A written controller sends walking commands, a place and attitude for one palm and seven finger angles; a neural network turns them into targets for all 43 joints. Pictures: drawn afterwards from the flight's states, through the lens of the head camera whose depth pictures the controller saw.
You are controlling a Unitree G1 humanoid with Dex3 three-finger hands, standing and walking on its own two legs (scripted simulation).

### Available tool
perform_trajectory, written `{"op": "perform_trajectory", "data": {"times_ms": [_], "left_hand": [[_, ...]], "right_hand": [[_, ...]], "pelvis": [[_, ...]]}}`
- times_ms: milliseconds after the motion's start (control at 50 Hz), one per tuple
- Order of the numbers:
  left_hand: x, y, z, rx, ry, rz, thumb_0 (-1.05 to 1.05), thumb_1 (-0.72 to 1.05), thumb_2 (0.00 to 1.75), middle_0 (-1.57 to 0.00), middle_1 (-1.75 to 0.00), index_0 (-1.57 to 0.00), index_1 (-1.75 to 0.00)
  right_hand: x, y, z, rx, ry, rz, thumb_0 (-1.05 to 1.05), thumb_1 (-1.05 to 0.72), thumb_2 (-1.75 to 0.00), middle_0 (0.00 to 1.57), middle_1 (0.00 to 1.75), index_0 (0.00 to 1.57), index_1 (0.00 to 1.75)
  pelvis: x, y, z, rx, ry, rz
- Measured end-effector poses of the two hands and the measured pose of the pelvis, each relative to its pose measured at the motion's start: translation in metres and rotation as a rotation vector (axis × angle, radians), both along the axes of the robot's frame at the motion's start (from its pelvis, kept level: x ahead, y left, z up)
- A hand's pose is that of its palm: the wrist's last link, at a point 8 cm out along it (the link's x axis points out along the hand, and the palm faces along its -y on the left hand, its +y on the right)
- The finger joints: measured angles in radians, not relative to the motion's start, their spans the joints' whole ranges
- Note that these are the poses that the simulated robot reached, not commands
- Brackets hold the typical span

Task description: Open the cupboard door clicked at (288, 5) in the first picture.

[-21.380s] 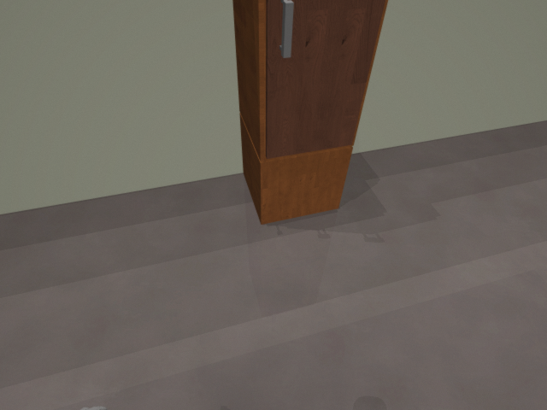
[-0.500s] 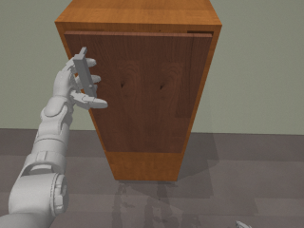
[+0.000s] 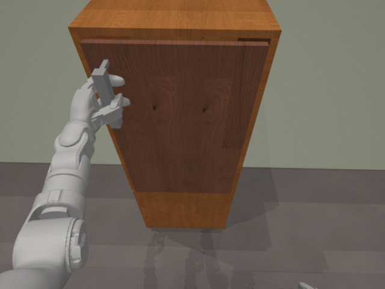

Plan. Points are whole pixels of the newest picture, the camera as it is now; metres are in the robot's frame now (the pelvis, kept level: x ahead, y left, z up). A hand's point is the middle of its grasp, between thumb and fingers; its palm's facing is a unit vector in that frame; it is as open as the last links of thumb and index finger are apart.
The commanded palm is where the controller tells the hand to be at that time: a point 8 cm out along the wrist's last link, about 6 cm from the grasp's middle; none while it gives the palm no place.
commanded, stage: close the thumb around the handle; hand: left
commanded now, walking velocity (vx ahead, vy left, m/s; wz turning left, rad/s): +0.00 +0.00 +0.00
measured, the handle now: (111, 95) +0.49 +0.19 +0.15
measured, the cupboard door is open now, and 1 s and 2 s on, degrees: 0 36 40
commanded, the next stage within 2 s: pull the door open along its arc in 0.06 s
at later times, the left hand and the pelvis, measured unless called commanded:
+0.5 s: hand (115, 121) +0.40 +0.16 +0.15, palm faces -0.04 -1.00 +0.01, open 5.9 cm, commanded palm +0.34 +0.21 +0.15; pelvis +0.01 +0.00 +0.00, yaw -2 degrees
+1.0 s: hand (148, 188) +0.25 +0.07 +0.16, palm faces +0.26 -0.96 +0.08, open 6.4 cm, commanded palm +0.16 +0.13 +0.15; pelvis +0.02 -0.02 +0.00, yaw +0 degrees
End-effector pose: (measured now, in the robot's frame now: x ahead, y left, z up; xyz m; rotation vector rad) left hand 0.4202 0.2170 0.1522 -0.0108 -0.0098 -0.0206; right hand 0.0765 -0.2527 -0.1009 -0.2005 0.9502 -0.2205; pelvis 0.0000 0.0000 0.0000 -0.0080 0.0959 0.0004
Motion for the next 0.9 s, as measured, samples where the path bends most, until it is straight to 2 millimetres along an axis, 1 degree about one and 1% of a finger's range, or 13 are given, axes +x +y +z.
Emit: {"op": "perform_trajectory", "data": {"times_ms": [140,300,380,440,540,640,720,800,860,900], "left_hand": [[0.0,0.0,0.0,-0.003,0.0,0.004,0.01,0.73,0.82,-0.37,-1.35,-0.38,-1.35],[-0.002,-0.001,0.0,-0.002,-0.002,0.007,0.01,0.74,0.82,-0.36,-1.35,-0.37,-1.35],[-0.01,-0.002,-0.001,0.0,-0.013,0.003,0.0,0.74,0.8,-0.35,-1.35,-0.36,-1.35],[-0.02,-0.003,-0.001,-0.002,-0.026,-0.005,0.0,0.73,0.78,-0.36,-1.35,-0.35,-1.35],[-0.048,-0.007,-0.002,-0.003,-0.046,-0.026,0.0,0.71,0.74,-0.36,-1.35,-0.34,-1.35],[-0.09,-0.018,-0.002,-0.01,-0.055,-0.028,0.01,0.69,0.72,-0.36,-1.35,-0.34,-1.35],[-0.126,-0.036,-0.001,-0.034,-0.044,0.055,0.02,0.68,0.72,-0.35,-1.35,-0.34,-1.32],[-0.155,-0.056,0.0,-0.06,-0.017,0.157,0.02,0.67,0.72,-0.33,-1.35,-0.35,-1.3],[-0.172,-0.069,0.001,-0.068,0.001,0.214,0.03,0.66,0.72,-0.33,-1.34,-0.35,-1.29],[-0.182,-0.077,0.002,-0.069,0.009,0.24,0.03,0.66,0.71,-0.32,-1.33,-0.35,-1.29]], "right_hand": [[-0.002,-0.002,0.0,-0.004,0.01,-0.002,0.01,-0.9,-0.9,0.2,0.3,0.2,0.3],[0.001,-0.005,0.002,-0.002,-0.012,-0.015,0.01,-0.9,-0.9,0.2,0.3,0.2,0.3],[0.008,-0.004,0.004,0.008,-0.035,-0.02,0.01,-0.9,-0.9,0.2,0.3,0.2,0.3],[0.016,-0.003,0.006,0.018,-0.06,-0.02,0.01,-0.91,-0.9,0.2,0.3,0.2,0.3],[0.041,0.001,0.015,0.036,-0.135,-0.008,0.01,-0.91,-0.9,0.2,0.3,0.2,0.3],[0.076,0.008,0.029,0.06,-0.245,0.026,0.01,-0.91,-0.9,0.2,0.3,0.2,0.3],[0.108,0.019,0.039,0.08,-0.314,0.087,0.01,-0.91,-0.9,0.2,0.3,0.2,0.3],[0.137,0.033,0.049,0.098,-0.351,0.164,0.01,-0.91,-0.9,0.2,0.3,0.2,0.3],[0.153,0.044,0.054,0.118,-0.365,0.213,0.01,-0.91,-0.9,0.2,0.3,0.2,0.3],[0.159,0.05,0.057,0.136,-0.37,0.235,0.01,-0.91,-0.9,0.2,0.3,0.2,0.3]], "pelvis": [[0.0,-0.001,0.0,0.001,-0.001,-0.001],[0.002,-0.002,0.001,0.002,-0.004,-0.01],[0.005,-0.002,0.002,0.003,-0.01,-0.02],[0.008,-0.002,0.003,0.004,-0.019,-0.028],[0.015,-0.002,0.005,0.004,-0.041,-0.038],[0.02,-0.003,0.006,0.004,-0.067,-0.038],[0.021,-0.004,0.006,0.003,-0.083,-0.026],[0.021,-0.007,0.006,0.003,-0.098,-0.01],[0.022,-0.01,0.005,0.004,-0.107,-0.004],[0.023,-0.013,0.005,0.004,-0.111,-0.003]]}}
